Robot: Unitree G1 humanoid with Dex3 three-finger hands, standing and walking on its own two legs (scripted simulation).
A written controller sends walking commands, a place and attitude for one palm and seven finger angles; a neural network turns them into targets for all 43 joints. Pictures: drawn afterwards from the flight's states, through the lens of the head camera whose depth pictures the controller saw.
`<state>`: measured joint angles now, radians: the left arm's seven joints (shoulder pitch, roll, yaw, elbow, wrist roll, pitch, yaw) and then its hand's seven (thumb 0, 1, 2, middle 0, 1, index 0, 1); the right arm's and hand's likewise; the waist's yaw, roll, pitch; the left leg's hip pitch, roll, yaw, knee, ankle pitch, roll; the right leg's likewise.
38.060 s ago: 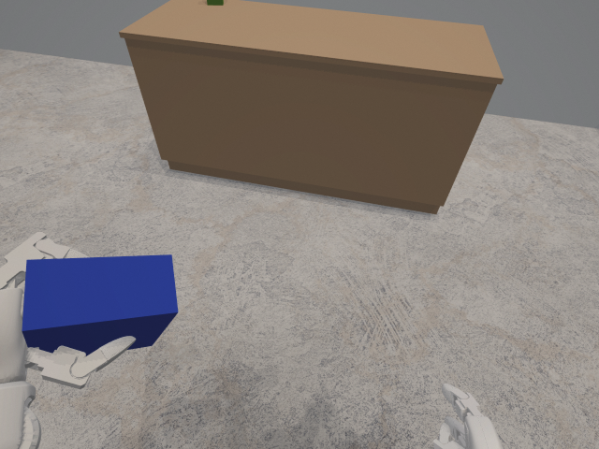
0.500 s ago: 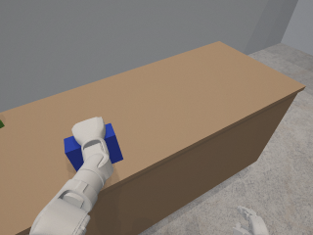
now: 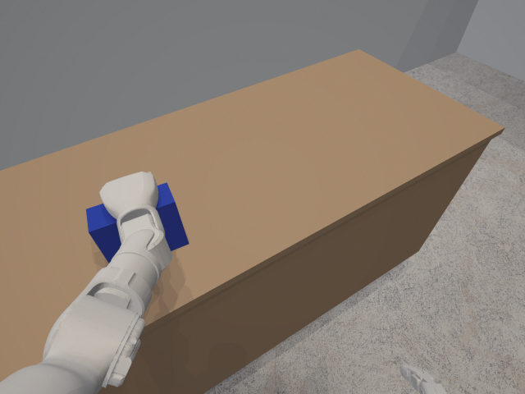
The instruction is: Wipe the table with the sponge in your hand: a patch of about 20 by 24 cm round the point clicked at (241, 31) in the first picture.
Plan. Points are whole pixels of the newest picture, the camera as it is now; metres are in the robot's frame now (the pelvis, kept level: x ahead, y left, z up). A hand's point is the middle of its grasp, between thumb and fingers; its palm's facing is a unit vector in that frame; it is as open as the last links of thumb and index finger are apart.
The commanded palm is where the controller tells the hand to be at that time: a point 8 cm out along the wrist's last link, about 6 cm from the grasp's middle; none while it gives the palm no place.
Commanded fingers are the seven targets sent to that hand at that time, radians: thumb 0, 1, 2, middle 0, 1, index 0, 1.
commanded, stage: wipe forward along the third lane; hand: left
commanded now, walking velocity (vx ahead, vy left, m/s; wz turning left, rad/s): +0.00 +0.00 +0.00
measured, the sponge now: (144, 234) +0.40 +0.23 -0.01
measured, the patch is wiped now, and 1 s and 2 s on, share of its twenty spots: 1.00 1.00 1.00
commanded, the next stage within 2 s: wipe back along the third lane in 0.56 s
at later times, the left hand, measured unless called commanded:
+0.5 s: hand (134, 188) +0.47 +0.26 +0.04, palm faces -0.10 -0.02 -1.00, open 10.0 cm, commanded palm +0.46 +0.25 +0.07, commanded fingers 0.00 0.10 1.30 -1.20 -1.60 -1.20 -1.60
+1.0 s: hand (131, 191) +0.47 +0.26 +0.04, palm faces -0.04 -0.01 -1.00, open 10.0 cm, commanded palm +0.43 +0.24 +0.07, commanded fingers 0.00 0.10 1.30 -1.20 -1.60 -1.20 -1.60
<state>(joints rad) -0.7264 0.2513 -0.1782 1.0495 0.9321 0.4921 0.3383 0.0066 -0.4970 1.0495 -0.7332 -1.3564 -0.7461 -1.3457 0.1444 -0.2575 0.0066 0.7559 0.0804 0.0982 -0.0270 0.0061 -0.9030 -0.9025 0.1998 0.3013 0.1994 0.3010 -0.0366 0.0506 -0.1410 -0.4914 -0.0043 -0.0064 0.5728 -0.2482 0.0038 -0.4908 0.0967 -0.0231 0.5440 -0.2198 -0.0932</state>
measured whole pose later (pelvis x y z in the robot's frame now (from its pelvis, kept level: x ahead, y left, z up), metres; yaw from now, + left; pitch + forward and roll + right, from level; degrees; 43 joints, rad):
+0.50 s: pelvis +0.01 +0.03 +0.00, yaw -1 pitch +15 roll -1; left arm -0.95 0.32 -0.12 1.26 0.96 0.48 0.35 0.02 -0.50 1.05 -0.74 -1.35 -0.75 -1.35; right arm 0.22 -0.25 0.00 0.79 0.05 0.05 0.00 0.00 -0.90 -0.90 0.20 0.30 0.20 0.30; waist -0.10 0.04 -0.15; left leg -0.61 -0.02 0.01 0.63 -0.28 0.04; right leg -0.60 0.08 -0.01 0.56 -0.23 -0.05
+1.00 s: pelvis +0.03 +0.06 +0.00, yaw -1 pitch +14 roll -2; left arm -0.88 0.21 -0.23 1.18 0.92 0.54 0.41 0.01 -0.49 1.05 -0.72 -1.37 -0.73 -1.36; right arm 0.19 -0.22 -0.01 0.79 0.05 0.09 0.04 0.00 -0.90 -0.90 0.20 0.30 0.20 0.30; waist -0.04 0.04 -0.18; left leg -0.55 -0.04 0.01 0.62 -0.31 0.07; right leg -0.52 0.06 0.00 0.54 -0.25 -0.02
